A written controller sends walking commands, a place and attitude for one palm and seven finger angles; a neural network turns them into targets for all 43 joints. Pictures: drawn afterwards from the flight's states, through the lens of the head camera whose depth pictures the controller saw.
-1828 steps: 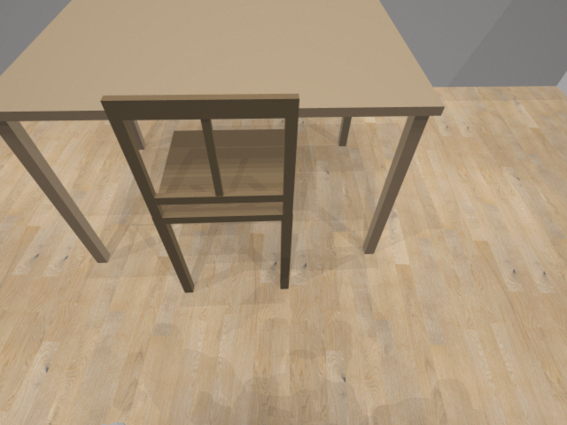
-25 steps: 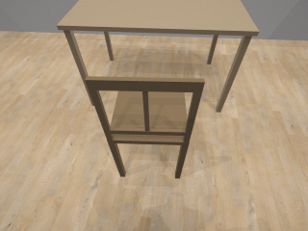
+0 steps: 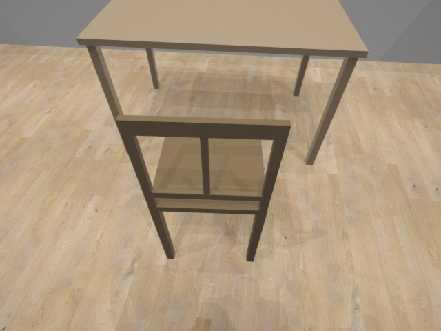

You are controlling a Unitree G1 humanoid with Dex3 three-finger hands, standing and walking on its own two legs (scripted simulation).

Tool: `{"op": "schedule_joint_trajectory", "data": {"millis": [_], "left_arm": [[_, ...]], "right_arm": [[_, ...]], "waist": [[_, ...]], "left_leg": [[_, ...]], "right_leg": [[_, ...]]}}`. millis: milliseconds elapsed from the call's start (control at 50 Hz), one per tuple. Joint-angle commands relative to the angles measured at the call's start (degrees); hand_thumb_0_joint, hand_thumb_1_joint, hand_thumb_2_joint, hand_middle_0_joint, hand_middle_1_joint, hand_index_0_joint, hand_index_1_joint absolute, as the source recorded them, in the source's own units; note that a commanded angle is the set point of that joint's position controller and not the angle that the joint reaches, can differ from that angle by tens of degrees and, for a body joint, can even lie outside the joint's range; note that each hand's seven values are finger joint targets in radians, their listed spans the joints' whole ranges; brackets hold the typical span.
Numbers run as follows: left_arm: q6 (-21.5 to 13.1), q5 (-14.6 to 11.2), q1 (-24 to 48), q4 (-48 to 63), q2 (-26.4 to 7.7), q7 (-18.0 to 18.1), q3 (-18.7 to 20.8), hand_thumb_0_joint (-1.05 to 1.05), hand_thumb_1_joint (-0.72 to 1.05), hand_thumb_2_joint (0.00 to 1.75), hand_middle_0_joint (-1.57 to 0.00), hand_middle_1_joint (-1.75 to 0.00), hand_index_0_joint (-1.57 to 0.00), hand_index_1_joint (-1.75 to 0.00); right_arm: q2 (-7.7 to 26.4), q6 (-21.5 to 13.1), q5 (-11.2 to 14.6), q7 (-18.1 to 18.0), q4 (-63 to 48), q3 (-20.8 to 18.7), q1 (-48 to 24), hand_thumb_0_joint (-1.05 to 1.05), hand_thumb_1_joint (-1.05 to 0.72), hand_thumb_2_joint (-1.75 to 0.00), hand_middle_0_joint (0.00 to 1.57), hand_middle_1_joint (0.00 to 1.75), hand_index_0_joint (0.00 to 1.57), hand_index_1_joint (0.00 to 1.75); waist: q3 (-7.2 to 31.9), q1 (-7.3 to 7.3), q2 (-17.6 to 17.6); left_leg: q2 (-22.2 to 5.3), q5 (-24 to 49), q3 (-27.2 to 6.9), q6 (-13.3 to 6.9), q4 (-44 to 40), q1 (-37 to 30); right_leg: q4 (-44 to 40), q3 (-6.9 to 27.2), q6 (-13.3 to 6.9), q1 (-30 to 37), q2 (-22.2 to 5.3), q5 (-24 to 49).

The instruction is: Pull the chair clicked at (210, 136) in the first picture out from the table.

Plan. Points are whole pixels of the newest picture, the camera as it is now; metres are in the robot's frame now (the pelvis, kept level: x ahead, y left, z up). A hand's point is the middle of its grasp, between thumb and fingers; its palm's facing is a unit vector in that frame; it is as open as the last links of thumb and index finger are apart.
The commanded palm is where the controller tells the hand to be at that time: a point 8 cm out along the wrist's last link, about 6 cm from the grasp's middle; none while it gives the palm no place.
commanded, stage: look to check the result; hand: left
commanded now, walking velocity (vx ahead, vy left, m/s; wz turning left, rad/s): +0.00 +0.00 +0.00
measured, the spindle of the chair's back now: (205, 167) +0.54 +0.07 -0.10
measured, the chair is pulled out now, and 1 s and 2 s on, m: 0.48 0.48 0.48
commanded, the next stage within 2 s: stand and wait in 0.76 s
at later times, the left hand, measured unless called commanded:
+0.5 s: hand out of the picture +0.01 +0.17 -0.18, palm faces +0.03 -0.98 -0.19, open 7.3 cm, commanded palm none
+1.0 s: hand out of the picture +0.01 +0.18 -0.18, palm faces +0.04 -0.98 -0.19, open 7.3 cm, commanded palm none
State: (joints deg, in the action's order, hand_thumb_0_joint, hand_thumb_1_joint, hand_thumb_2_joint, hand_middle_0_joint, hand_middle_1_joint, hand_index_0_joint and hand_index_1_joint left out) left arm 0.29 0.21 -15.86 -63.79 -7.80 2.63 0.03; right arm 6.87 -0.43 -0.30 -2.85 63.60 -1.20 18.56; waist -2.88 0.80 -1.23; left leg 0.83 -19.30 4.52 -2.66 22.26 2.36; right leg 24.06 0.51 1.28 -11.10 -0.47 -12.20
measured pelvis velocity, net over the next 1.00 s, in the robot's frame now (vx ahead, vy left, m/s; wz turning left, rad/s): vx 0.02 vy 0.01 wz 0.01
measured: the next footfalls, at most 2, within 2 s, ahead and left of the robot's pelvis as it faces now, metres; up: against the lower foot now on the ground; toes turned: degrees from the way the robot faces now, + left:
none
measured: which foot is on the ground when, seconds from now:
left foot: down 0.00-1.00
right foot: down 0.00-1.00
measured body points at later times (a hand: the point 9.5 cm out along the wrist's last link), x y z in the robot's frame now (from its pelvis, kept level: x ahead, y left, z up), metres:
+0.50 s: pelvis +0.01 +0.01 +0.00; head +0.04 +0.01 +0.45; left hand +0.01 +0.22 -0.16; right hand -0.02 -0.20 -0.16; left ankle -0.08 +0.08 -0.74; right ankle +0.01 -0.14 -0.74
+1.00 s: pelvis +0.02 +0.01 +0.00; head +0.04 +0.01 +0.45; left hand +0.01 +0.23 -0.16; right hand -0.02 -0.20 -0.16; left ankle -0.08 +0.08 -0.74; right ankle +0.01 -0.14 -0.74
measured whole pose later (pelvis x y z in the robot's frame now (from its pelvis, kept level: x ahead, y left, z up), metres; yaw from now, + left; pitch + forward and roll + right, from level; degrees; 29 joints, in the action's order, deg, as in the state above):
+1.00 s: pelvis +0.02 +0.01 +0.00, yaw +0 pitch -1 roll -1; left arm 0.8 0.0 -15.3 -64.1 -7.5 2.8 0.8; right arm 6.3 -0.5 -0.3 -3.5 64.4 -1.3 18.9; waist -4.0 1.0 -1.4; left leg 1.6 -20.7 4.3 -3.3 21.9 0.3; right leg 25.4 0.5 2.0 -9.7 -1.3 -14.6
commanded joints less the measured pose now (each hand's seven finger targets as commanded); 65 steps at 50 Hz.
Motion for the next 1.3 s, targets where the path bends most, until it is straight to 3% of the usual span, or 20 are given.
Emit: {"op": "schedule_joint_trajectory", "data": {"millis": [0,200,260,680,960,1280], "left_arm": [[-0.71,-0.12,-3.50,1.38,-4.76,0.35,0.89,0.00,0.90,0.90,-0.20,-0.30,-0.20,-0.30],[-0.61,-0.19,-3.83,0.89,-4.31,0.41,0.91,0.00,0.90,0.90,-0.20,-0.30,-0.20,-0.30],[-0.44,-0.17,-3.40,0.94,-4.11,0.36,0.95,0.00,0.90,0.90,-0.20,-0.30,-0.20,-0.30],[-0.26,-0.24,-3.35,1.00,-3.90,0.54,1.31,0.00,0.90,0.90,-0.20,-0.30,-0.20,-0.30],[0.00,-0.26,-3.15,1.14,-3.82,0.43,1.44,0.00,0.90,0.90,-0.20,-0.30,-0.20,-0.30],[-0.15,-0.27,-3.34,0.75,-3.61,0.49,1.54,0.00,0.90,0.90,-0.20,-0.30,-0.20,-0.30]], "right_arm": [[4.34,-0.36,-0.18,-0.49,-0.15,-0.72,6.60,0.00,-0.90,-0.90,0.20,0.30,0.20,0.30],[4.20,-0.40,-0.16,-0.76,0.49,-0.77,6.89,0.00,-0.90,-0.90,0.20,0.30,0.20,0.30],[3.85,-0.27,-0.20,-0.78,0.63,-0.71,6.98,0.00,-0.90,-0.90,0.20,0.30,0.20,0.30],[4.30,-0.25,-0.21,-1.14,0.57,-1.05,7.09,0.00,-0.90,-0.90,0.20,0.30,0.20,0.30],[4.26,-0.21,-0.23,-1.12,0.64,-0.88,7.17,0.00,-0.90,-0.90,0.20,0.30,0.20,0.30],[4.05,-0.22,-0.27,-1.22,0.96,-0.84,7.68,0.00,-0.90,-0.90,0.20,0.30,0.20,0.30]], "waist": [[-0.98,0.09,0.23],[-0.79,0.06,-0.52],[-2.60,0.05,-0.47],[-1.42,0.21,-0.35],[-3.36,0.07,-0.37],[-1.96,0.20,-0.13]], "left_leg": [[-6.83,20.57,-6.21,-0.06,-3.32,1.92],[-6.91,23.91,-6.07,0.06,-2.79,0.68],[-6.89,22.91,-6.26,0.03,-3.29,1.77],[-7.06,30.05,-6.17,0.28,-2.20,-0.95],[-6.97,27.25,-6.39,0.13,-3.13,0.58],[-6.89,28.27,-6.33,0.28,-2.72,-0.56]], "right_leg": [[-1.74,3.51,-3.66,1.13,-4.08,14.46],[-1.15,2.96,-3.71,1.35,-4.12,15.96],[-1.21,2.78,-3.68,0.78,-3.95,14.74],[0.31,2.15,-3.60,1.45,-3.96,17.03],[0.21,1.96,-3.48,1.01,-3.80,13.72],[0.27,2.22,-3.65,1.42,-3.98,15.53]]}}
